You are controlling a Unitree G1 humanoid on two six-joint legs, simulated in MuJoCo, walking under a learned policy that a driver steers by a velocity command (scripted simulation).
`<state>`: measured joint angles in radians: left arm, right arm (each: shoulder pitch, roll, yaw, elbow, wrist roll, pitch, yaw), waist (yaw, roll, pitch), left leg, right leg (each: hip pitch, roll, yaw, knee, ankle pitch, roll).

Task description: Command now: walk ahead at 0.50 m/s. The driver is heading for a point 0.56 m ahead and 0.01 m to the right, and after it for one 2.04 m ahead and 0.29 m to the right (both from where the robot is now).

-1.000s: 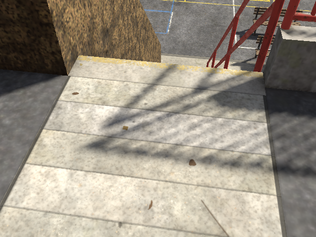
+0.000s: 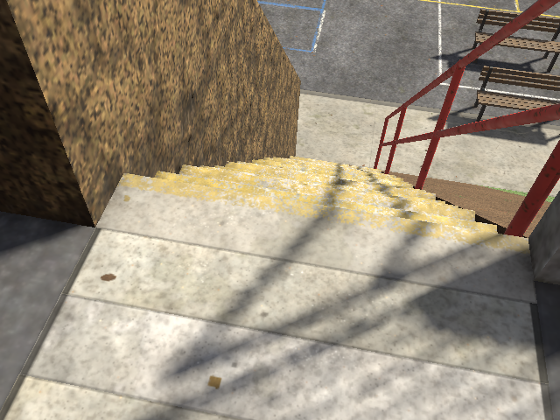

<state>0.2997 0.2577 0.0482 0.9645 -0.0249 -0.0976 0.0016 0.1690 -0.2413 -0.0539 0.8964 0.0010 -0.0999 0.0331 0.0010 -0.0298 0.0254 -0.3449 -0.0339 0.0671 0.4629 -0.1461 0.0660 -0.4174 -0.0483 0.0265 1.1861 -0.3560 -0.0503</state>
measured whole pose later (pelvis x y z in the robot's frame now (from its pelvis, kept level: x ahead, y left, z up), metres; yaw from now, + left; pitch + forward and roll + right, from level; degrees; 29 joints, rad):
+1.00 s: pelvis +0.47 -0.03 -0.01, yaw +0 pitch +2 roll -1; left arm 0.22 0.24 0.04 1.01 -0.01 -0.04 0.02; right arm 0.11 -0.20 -0.04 0.95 -0.02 -0.05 -0.01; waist 0.02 -0.02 0.02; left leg -0.43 0.01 0.03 0.51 -0.11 0.04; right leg -0.27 0.02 -0.01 0.81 -0.57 0.01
